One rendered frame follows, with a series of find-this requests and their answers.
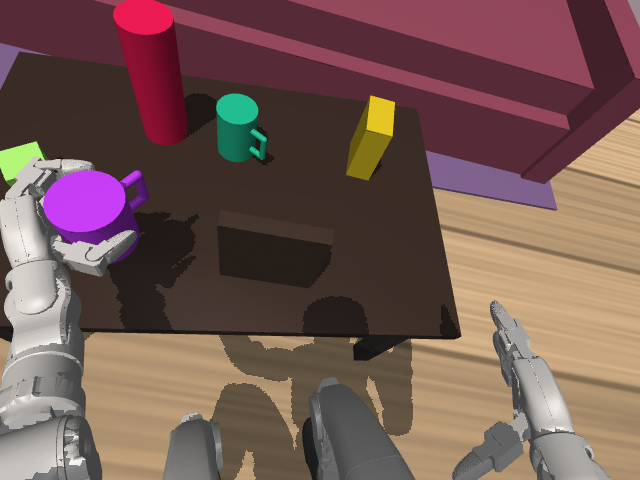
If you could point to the right robot foot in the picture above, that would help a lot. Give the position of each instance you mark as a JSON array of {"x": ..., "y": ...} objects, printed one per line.
[{"x": 309, "y": 449}]

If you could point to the left robot hand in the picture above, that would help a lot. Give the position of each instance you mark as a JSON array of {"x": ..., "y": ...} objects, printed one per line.
[{"x": 28, "y": 235}]

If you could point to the right robot hand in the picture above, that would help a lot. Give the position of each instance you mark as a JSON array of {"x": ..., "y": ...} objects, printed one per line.
[{"x": 539, "y": 405}]

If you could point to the coffee table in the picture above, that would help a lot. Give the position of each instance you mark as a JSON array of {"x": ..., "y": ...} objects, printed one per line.
[{"x": 385, "y": 279}]

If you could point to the left robot arm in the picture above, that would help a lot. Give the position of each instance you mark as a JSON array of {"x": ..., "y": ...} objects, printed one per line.
[{"x": 43, "y": 431}]

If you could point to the sofa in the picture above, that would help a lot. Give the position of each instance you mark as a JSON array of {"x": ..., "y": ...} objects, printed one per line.
[{"x": 525, "y": 86}]

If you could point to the right robot arm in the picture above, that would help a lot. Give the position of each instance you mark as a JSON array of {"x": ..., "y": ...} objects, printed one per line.
[{"x": 564, "y": 456}]

